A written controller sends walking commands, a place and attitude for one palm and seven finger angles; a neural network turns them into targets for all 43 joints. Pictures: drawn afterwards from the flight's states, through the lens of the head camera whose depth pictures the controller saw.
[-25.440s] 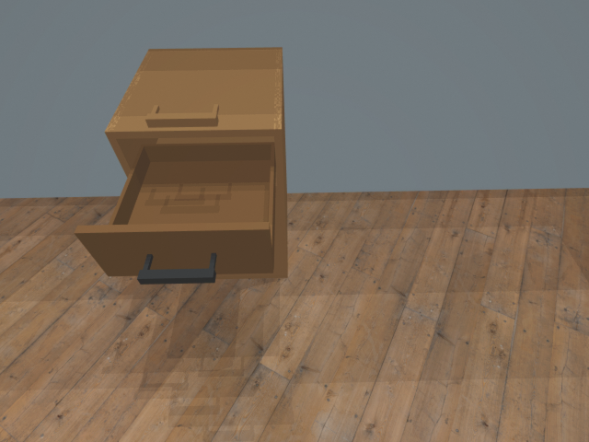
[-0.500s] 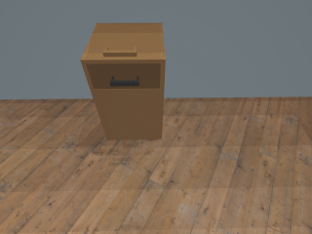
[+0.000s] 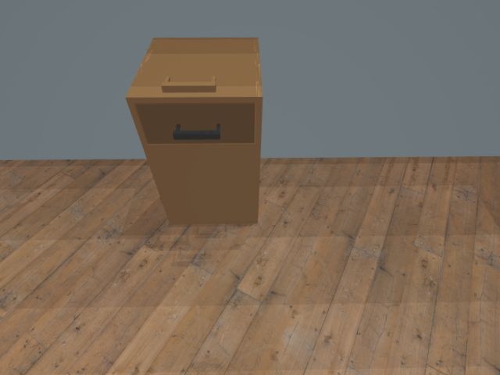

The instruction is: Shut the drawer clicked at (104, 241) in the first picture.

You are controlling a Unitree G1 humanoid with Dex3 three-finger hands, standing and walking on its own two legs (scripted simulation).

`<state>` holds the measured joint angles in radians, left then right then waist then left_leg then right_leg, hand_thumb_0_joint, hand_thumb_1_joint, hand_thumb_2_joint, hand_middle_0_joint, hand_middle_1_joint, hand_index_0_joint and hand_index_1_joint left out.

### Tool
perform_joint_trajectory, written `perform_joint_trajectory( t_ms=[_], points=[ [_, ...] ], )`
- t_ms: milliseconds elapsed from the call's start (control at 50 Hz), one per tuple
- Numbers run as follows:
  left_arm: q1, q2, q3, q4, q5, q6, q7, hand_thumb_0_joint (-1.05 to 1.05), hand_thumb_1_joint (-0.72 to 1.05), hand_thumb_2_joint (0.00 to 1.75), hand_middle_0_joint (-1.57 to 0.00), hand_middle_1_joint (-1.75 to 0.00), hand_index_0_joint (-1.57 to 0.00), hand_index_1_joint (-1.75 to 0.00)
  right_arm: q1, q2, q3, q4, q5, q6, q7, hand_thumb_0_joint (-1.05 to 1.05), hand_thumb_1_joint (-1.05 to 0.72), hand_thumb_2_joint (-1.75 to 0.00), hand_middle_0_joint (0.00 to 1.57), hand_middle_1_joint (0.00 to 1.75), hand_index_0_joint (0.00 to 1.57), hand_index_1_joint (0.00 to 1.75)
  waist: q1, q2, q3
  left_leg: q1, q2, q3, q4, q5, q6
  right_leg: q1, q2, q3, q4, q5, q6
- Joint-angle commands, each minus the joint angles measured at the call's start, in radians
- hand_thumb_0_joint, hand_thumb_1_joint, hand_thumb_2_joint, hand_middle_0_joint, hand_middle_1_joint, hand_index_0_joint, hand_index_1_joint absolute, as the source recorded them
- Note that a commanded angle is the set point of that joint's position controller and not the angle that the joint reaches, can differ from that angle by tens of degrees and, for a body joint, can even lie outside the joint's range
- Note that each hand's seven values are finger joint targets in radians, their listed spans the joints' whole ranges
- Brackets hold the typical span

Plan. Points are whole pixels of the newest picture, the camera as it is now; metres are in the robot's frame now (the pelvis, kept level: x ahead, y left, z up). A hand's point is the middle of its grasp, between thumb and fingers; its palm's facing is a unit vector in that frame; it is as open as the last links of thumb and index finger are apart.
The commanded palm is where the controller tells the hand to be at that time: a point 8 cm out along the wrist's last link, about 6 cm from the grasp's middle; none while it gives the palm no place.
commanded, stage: stand and wait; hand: left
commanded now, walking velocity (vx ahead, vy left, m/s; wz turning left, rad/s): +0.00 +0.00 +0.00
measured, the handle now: (197, 130) +0.87 +0.23 -0.17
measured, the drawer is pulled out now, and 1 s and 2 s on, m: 0.00 0.00 0.00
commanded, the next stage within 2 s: none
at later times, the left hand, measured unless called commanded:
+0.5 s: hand out of the picture +0.01 +0.18 -0.17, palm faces +0.01 -0.97 -0.23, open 7.4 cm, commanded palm none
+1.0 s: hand out of the picture +0.02 +0.18 -0.17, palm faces +0.01 -0.97 -0.22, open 7.4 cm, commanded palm none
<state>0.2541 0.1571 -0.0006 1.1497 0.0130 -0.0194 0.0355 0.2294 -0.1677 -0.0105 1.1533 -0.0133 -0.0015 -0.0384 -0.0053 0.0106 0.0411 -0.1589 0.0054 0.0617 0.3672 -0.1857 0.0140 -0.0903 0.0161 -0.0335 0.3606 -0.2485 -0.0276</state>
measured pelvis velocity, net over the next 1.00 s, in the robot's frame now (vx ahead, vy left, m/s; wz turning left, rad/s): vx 0.00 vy -0.01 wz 0.00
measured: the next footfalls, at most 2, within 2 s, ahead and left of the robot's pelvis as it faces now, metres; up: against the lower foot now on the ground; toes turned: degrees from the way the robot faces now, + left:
none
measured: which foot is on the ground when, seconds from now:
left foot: down 0.00-1.00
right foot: down 0.00-1.00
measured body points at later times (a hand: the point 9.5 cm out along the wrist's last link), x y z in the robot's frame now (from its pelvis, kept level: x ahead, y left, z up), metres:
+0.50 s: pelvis +0.00 +0.00 +0.00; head +0.02 -0.01 +0.45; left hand +0.01 +0.23 -0.15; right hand +0.00 -0.23 -0.16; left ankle +0.01 +0.11 -0.75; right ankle -0.03 -0.10 -0.75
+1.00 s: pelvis +0.00 -0.01 +0.00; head +0.02 -0.01 +0.45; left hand +0.02 +0.23 -0.16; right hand +0.02 -0.24 -0.16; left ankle +0.01 +0.11 -0.75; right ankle -0.03 -0.10 -0.75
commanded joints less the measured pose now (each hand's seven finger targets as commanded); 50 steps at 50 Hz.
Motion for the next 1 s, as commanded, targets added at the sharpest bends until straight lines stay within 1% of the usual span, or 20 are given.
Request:
perform_joint_trajectory(
  t_ms=[0, 20, 120, 160, 240, 300, 320, 360, 400, 440, 540, 620, 680, 700, 720, 800, 900, 940, 960, 980],
  points=[
    [0.054, 0.130, 0.027, -0.031, -0.004, -0.008, 0.004, 0.00, 0.90, 0.90, -0.20, -0.30, -0.20, -0.30, 0.053, -0.107, -0.020, -0.020, 0.000, -0.014, -0.003, 0.00, -0.90, -0.90, 0.20, 0.30, 0.20, 0.30, -0.005, -0.006, 0.026, 0.058, 0.104, -0.108, -0.047, 0.156, 0.024, -0.100, -0.119, 0.103, -0.088, 0.154, -0.015],
    [0.051, 0.129, 0.026, -0.033, -0.004, -0.008, 0.004, 0.00, 0.90, 0.90, -0.20, -0.30, -0.20, -0.30, 0.053, -0.110, -0.021, -0.020, -0.001, -0.015, -0.003, 0.00, -0.90, -0.90, 0.20, 0.30, 0.20, 0.30, -0.006, 0.002, 0.028, 0.057, 0.104, -0.108, -0.047, 0.156, 0.024, -0.099, -0.118, 0.106, -0.089, 0.152, -0.016],
    [0.045, 0.136, 0.028, -0.035, -0.004, -0.010, 0.003, 0.00, 0.90, 0.90, -0.20, -0.30, -0.20, -0.30, 0.050, -0.117, -0.022, -0.023, 0.000, -0.015, -0.002, 0.00, -0.90, -0.90, 0.20, 0.30, 0.20, 0.30, -0.007, -0.017, 0.020, 0.060, 0.105, -0.109, -0.049, 0.153, 0.022, -0.093, -0.118, 0.106, -0.093, 0.154, -0.015],
    [0.045, 0.134, 0.028, -0.037, -0.004, -0.009, 0.004, 0.00, 0.90, 0.90, -0.20, -0.30, -0.20, -0.30, 0.050, -0.113, -0.022, -0.021, -0.001, -0.015, -0.002, 0.00, -0.90, -0.90, 0.20, 0.30, 0.20, 0.30, -0.006, -0.001, 0.025, 0.056, 0.104, -0.107, -0.048, 0.146, 0.022, -0.096, -0.119, 0.106, -0.095, 0.141, -0.016],
    [0.047, 0.138, 0.029, -0.039, -0.004, -0.010, 0.003, 0.00, 0.90, 0.90, -0.20, -0.30, -0.20, -0.30, 0.052, -0.118, -0.021, -0.025, 0.000, -0.017, -0.003, 0.00, -0.90, -0.90, 0.20, 0.30, 0.20, 0.30, -0.004, 0.001, 0.008, 0.066, 0.106, -0.109, -0.046, 0.172, 0.023, -0.084, -0.119, 0.105, -0.089, 0.169, -0.017],
    [0.040, 0.140, 0.030, -0.040, -0.005, -0.009, 0.002, 0.00, 0.90, 0.90, -0.20, -0.30, -0.20, -0.30, 0.055, -0.120, -0.019, -0.021, -0.001, -0.017, -0.003, 0.00, -0.90, -0.90, 0.20, 0.30, 0.20, 0.30, -0.005, -0.012, 0.021, 0.058, 0.107, -0.108, -0.053, 0.158, 0.021, -0.087, -0.117, 0.103, -0.093, 0.151, -0.017],
    [0.039, 0.140, 0.031, -0.038, -0.005, -0.009, 0.002, 0.00, 0.90, 0.90, -0.20, -0.30, -0.20, -0.30, 0.054, -0.120, -0.019, -0.020, -0.001, -0.018, -0.004, 0.00, -0.90, -0.90, 0.20, 0.30, 0.20, 0.30, -0.005, -0.003, 0.010, 0.064, 0.107, -0.110, -0.053, 0.170, 0.022, -0.082, -0.117, 0.105, -0.089, 0.162, -0.018],
    [0.040, 0.138, 0.029, -0.036, -0.004, -0.007, 0.002, 0.00, 0.90, 0.90, -0.20, -0.30, -0.20, -0.30, 0.054, -0.117, -0.018, -0.019, 0.000, -0.017, -0.003, 0.00, -0.90, -0.90, 0.20, 0.30, 0.20, 0.30, -0.005, -0.007, 0.024, 0.059, 0.108, -0.110, -0.058, 0.154, 0.023, -0.092, -0.117, 0.100, -0.092, 0.133, -0.018],
    [0.039, 0.140, 0.030, -0.038, -0.005, -0.008, 0.001, 0.00, 0.90, 0.90, -0.20, -0.30, -0.20, -0.30, 0.054, -0.119, -0.018, -0.020, -0.001, -0.017, -0.003, 0.00, -0.90, -0.90, 0.20, 0.30, 0.20, 0.30, -0.004, -0.009, 0.031, 0.057, 0.107, -0.110, -0.057, 0.160, 0.022, -0.093, -0.117, 0.101, -0.092, 0.144, -0.018],
    [0.046, 0.140, 0.030, -0.036, -0.004, -0.008, 0.002, 0.00, 0.90, 0.90, -0.20, -0.30, -0.20, -0.30, 0.054, -0.118, -0.020, -0.020, 0.001, -0.015, -0.003, 0.00, -0.90, -0.90, 0.20, 0.30, 0.20, 0.30, -0.003, -0.012, 0.021, 0.063, 0.106, -0.108, -0.056, 0.151, 0.021, -0.093, -0.118, 0.102, -0.096, 0.135, -0.017],
    [0.044, 0.147, 0.030, -0.038, -0.004, -0.011, 0.004, 0.00, 0.90, 0.90, -0.20, -0.30, -0.20, -0.30, 0.054, -0.120, -0.020, -0.020, 0.001, -0.016, -0.003, 0.00, -0.90, -0.90, 0.20, 0.30, 0.20, 0.30, -0.004, -0.015, 0.011, 0.066, 0.106, -0.106, -0.050, 0.172, 0.021, -0.082, -0.120, 0.101, -0.091, 0.182, -0.016],
    [0.041, 0.147, 0.030, -0.037, -0.005, -0.011, 0.003, 0.00, 0.90, 0.90, -0.20, -0.30, -0.20, -0.30, 0.052, -0.122, -0.020, -0.016, 0.000, -0.017, -0.004, 0.00, -0.90, -0.90, 0.20, 0.30, 0.20, 0.30, -0.005, -0.001, 0.008, 0.070, 0.106, -0.106, -0.052, 0.173, 0.020, -0.081, -0.119, 0.104, -0.091, 0.181, -0.018],
    [0.045, 0.145, 0.030, -0.035, -0.005, -0.011, 0.003, 0.00, 0.90, 0.90, -0.20, -0.30, -0.20, -0.30, 0.049, -0.121, -0.020, -0.017, 0.000, -0.016, -0.004, 0.00, -0.90, -0.90, 0.20, 0.30, 0.20, 0.30, -0.004, -0.016, 0.014, 0.072, 0.108, -0.103, -0.052, 0.172, 0.020, -0.084, -0.122, 0.101, -0.094, 0.188, -0.015],
    [0.043, 0.146, 0.030, -0.037, -0.005, -0.011, 0.004, 0.00, 0.90, 0.90, -0.20, -0.30, -0.20, -0.30, 0.050, -0.121, -0.020, -0.017, 0.000, -0.016, -0.004, 0.00, -0.90, -0.90, 0.20, 0.30, 0.20, 0.30, -0.005, -0.008, 0.018, 0.068, 0.107, -0.103, -0.052, 0.167, 0.019, -0.084, -0.121, 0.104, -0.096, 0.185, -0.015],
    [0.045, 0.148, 0.030, -0.036, -0.005, -0.011, 0.003, 0.00, 0.90, 0.90, -0.20, -0.30, -0.20, -0.30, 0.049, -0.122, -0.021, -0.017, 0.000, -0.016, -0.004, 0.00, -0.90, -0.90, 0.20, 0.30, 0.20, 0.30, -0.004, -0.018, 0.014, 0.070, 0.106, -0.105, -0.051, 0.166, 0.019, -0.084, -0.120, 0.104, -0.095, 0.186, -0.015],
    [0.040, 0.149, 0.030, -0.036, -0.005, -0.011, 0.003, 0.00, 0.90, 0.90, -0.20, -0.30, -0.20, -0.30, 0.046, -0.124, -0.020, -0.019, 0.001, -0.016, -0.004, 0.00, -0.90, -0.90, 0.20, 0.30, 0.20, 0.30, -0.005, -0.011, 0.022, 0.067, 0.106, -0.105, -0.053, 0.167, 0.019, -0.085, -0.121, 0.103, -0.098, 0.184, -0.014],
    [0.042, 0.149, 0.030, -0.037, -0.005, -0.012, 0.003, 0.00, 0.90, 0.90, -0.20, -0.30, -0.20, -0.30, 0.041, -0.127, -0.021, -0.020, 0.000, -0.016, -0.004, 0.00, -0.90, -0.90, 0.20, 0.30, 0.20, 0.30, -0.005, -0.002, 0.010, 0.074, 0.106, -0.106, -0.050, 0.172, 0.018, -0.079, -0.123, 0.104, -0.098, 0.194, -0.014],
    [0.046, 0.151, 0.031, -0.037, -0.004, -0.013, 0.004, 0.00, 0.90, 0.90, -0.20, -0.30, -0.20, -0.30, 0.040, -0.129, -0.022, -0.024, 0.001, -0.017, -0.004, 0.00, -0.90, -0.90, 0.20, 0.30, 0.20, 0.30, -0.004, -0.007, 0.004, 0.078, 0.107, -0.105, -0.046, 0.182, 0.020, -0.077, -0.123, 0.105, -0.098, 0.207, -0.013],
    [0.040, 0.151, 0.031, -0.038, -0.004, -0.012, 0.003, 0.00, 0.90, 0.90, -0.20, -0.30, -0.20, -0.30, 0.040, -0.127, -0.021, -0.023, 0.001, -0.016, -0.004, 0.00, -0.90, -0.90, 0.20, 0.30, 0.20, 0.30, -0.006, -0.016, 0.015, 0.072, 0.107, -0.107, -0.051, 0.176, 0.019, -0.079, -0.122, 0.102, -0.098, 0.201, -0.013],
    [0.040, 0.151, 0.031, -0.038, -0.004, -0.013, 0.003, 0.00, 0.90, 0.90, -0.20, -0.30, -0.20, -0.30, 0.041, -0.130, -0.021, -0.022, 0.000, -0.018, -0.005, 0.00, -0.90, -0.90, 0.20, 0.30, 0.20, 0.30, -0.006, -0.013, 0.005, 0.075, 0.108, -0.106, -0.051, 0.181, 0.019, -0.074, -0.122, 0.104, -0.097, 0.205, -0.014]
  ],
)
